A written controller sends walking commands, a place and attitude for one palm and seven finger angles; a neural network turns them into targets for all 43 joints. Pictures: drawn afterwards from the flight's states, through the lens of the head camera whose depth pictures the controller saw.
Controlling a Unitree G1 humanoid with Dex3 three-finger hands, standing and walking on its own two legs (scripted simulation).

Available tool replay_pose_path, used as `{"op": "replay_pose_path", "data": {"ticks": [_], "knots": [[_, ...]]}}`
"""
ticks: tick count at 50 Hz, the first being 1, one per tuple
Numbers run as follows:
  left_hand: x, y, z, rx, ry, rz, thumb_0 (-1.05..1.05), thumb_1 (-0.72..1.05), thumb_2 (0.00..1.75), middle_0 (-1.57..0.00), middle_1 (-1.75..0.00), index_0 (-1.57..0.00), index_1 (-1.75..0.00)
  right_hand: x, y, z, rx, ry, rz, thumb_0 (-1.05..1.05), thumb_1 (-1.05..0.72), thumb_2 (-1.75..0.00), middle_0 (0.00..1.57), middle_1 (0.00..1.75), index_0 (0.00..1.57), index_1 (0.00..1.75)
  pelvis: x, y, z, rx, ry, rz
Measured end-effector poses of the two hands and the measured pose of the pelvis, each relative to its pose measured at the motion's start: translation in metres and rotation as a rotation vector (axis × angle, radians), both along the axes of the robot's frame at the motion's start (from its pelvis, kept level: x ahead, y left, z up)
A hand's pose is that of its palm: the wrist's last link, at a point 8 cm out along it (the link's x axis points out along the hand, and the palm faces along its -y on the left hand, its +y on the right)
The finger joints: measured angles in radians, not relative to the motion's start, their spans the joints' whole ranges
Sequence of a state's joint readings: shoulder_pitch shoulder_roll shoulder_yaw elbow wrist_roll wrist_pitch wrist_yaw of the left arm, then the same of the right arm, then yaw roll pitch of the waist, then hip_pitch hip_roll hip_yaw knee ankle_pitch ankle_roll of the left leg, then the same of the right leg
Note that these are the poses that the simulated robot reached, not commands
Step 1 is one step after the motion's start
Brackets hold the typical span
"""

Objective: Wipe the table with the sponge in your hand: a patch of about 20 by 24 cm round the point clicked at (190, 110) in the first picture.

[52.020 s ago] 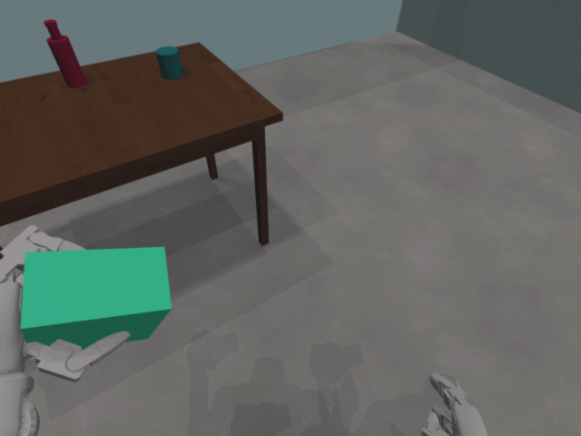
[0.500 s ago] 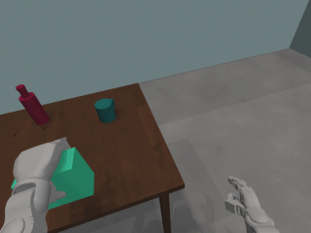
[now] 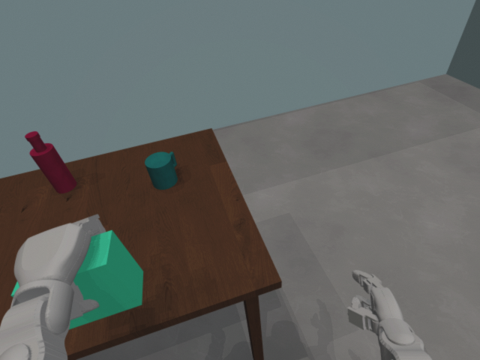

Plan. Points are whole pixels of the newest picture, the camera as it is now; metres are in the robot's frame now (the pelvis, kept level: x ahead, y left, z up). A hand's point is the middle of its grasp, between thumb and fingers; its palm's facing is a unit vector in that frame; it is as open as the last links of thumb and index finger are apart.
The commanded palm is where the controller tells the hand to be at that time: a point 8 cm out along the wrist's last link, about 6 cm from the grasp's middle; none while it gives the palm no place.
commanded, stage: bring the sponge back beside the body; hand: left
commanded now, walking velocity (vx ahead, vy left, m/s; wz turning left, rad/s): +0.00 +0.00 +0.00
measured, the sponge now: (92, 288) +0.18 +0.28 +0.06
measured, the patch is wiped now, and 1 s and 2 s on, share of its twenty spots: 1.00 1.00 1.00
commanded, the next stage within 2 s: step back with the hand held close in 0.10 s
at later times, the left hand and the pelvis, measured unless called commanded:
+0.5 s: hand (101, 252) +0.20 +0.23 +0.15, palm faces +0.31 -0.86 -0.40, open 10.6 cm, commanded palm +0.15 +0.29 +0.17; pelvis +0.00 +0.00 -0.01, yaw +2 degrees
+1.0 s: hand (55, 286) +0.14 +0.27 +0.15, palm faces +0.35 -0.86 -0.37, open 10.6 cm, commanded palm +0.09 +0.30 +0.17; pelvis -0.07 +0.03 -0.02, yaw -1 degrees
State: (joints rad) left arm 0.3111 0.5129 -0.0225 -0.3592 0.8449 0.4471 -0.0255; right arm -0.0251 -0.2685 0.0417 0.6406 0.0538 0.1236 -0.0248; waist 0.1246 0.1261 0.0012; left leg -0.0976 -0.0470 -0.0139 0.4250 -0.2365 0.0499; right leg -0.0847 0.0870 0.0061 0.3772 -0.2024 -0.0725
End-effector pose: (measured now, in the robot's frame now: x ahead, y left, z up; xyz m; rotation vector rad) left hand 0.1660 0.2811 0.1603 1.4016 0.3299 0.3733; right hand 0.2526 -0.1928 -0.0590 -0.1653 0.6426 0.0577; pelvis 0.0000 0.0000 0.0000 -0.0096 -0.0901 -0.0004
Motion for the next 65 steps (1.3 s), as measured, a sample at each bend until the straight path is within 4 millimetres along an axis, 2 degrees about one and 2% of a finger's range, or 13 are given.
{"op": "replay_pose_path", "data": {"ticks": [12, 14, 16, 19, 22, 28, 33, 37, 44, 49, 54, 58, 65], "knots": [[0.004, -0.005, 0.001, 0.014, -0.009, -0.004, -0.01, -0.56, 1.06, -0.68, -1.29, -0.7, -1.3, -0.001, -0.006, -0.002, 0.0, 0.0, -0.011, 0.01, -0.9, -0.9, 0.2, 0.3, 0.2, 0.3, 0.001, -0.004, 0.0, 0.002, 0.002, -0.003], [0.007, -0.003, 0.002, -0.364, -0.141, -0.054, -0.01, -0.56, 1.06, -0.68, -1.29, -0.69, -1.3, -0.004, -0.007, 0.002, -0.005, -0.028, -0.01, 0.01, -0.9, -0.9, 0.2, 0.3, 0.2, 0.3, 0.0, -0.004, -0.001, -0.005, 0.016, 0.007], [0.008, -0.004, 0.003, -0.617, -0.272, -0.13, -0.01, -0.56, 1.06, -0.68, -1.29, -0.7, -1.3, -0.013, -0.009, 0.006, -0.015, -0.051, -0.015, 0.01, -0.9, -0.9, 0.2, 0.3, 0.2, 0.3, 0.0, -0.006, -0.002, -0.009, 0.043, 0.018], [0.006, -0.009, 0.004, -0.794, -0.424, -0.219, -0.01, -0.56, 1.06, -0.68, -1.29, -0.7, -1.3, -0.035, -0.017, 0.002, -0.054, -0.016, -0.048, 0.01, -0.9, -0.9, 0.2, 0.3, 0.2, 0.3, 0.0, -0.008, -0.004, -0.013, 0.08, 0.028], [0.001, -0.011, 0.005, -0.866, -0.508, -0.274, -0.01, -0.56, 1.06, -0.68, -1.29, -0.69, -1.3, -0.063, -0.031, -0.008, -0.109, 0.063, -0.1, 0.01, -0.9, -0.9, 0.21, 0.3, 0.2, 0.3, 0.0, -0.005, -0.007, -0.014, 0.102, 0.032], [-0.009, 0.005, 0.005, -0.855, -0.535, -0.298, -0.01, -0.56, 1.06, -0.68, -1.3, -0.7, -1.3, -0.116, -0.053, -0.028, -0.171, 0.198, -0.22, 0.01, -0.9, -0.9, 0.2, 0.3, 0.2, 0.3, -0.007, 0.008, -0.012, -0.023, 0.119, 0.035], [-0.019, 0.024, -0.001, -0.844, -0.548, -0.292, -0.01, -0.56, 1.06, -0.68, -1.3, -0.69, -1.31, -0.144, -0.048, -0.029, -0.185, 0.213, -0.258, 0.01, -0.9, -0.9, 0.2, 0.3, 0.2, 0.3, -0.021, 0.019, -0.015, -0.028, 0.119, 0.028], [-0.032, 0.03, -0.001, -0.837, -0.559, -0.311, -0.01, -0.56, 1.06, -0.68, -1.3, -0.69, -1.31, -0.15, -0.035, -0.024, -0.184, 0.164, -0.24, 0.01, -0.9, -0.9, 0.2, 0.3, 0.2, 0.3, -0.033, 0.027, -0.017, -0.021, 0.116, 0.011], [-0.05, 0.038, 0.006, -0.815, -0.63, -0.322, -0.01, -0.56, 1.06, -0.68, -1.3, -0.7, -1.31, -0.141, -0.006, -0.019, -0.143, 0.071, -0.167, 0.01, -0.9, -0.9, 0.2, 0.3, 0.2, 0.3, -0.049, 0.032, -0.018, -0.018, 0.134, -0.005], [-0.059, 0.029, 0.003, -0.859, -0.626, -0.316, -0.01, -0.56, 1.06, -0.68, -1.3, -0.69, -1.31, -0.14, 0.006, -0.013, -0.106, 0.03, -0.123, 0.01, -0.9, -0.9, 0.21, 0.3, 0.2, 0.3, -0.069, 0.028, -0.015, -0.024, 0.125, -0.014], [-0.078, 0.015, 0.004, -0.846, -0.593, -0.351, -0.01, -0.56, 1.06, -0.68, -1.3, -0.7, -1.31, -0.15, 0.001, -0.01, -0.094, -0.004, -0.12, 0.01, -0.9, -0.9, 0.21, 0.3, 0.2, 0.3, -0.086, 0.021, -0.017, -0.038, 0.118, -0.007], [-0.094, 0.013, 0.005, -0.856, -0.62, -0.365, -0.01, -0.56, 1.06, -0.68, -1.3, -0.7, -1.31, -0.168, -0.013, -0.012, -0.129, 0.039, -0.142, 0.01, -0.9, -0.9, 0.21, 0.3, 0.2, 0.3, -0.095, 0.018, -0.017, -0.041, 0.125, 0.015], [-0.114, 0.034, -0.001, -0.854, -0.652, -0.37, -0.01, -0.56, 1.06, -0.68, -1.3, -0.7, -1.31, -0.208, -0.025, -0.014, -0.223, 0.113, -0.191, 0.01, -0.9, -0.9, 0.21, 0.3, 0.2, 0.3, -0.12, 0.032, -0.021, -0.038, 0.157, 0.051]]}}
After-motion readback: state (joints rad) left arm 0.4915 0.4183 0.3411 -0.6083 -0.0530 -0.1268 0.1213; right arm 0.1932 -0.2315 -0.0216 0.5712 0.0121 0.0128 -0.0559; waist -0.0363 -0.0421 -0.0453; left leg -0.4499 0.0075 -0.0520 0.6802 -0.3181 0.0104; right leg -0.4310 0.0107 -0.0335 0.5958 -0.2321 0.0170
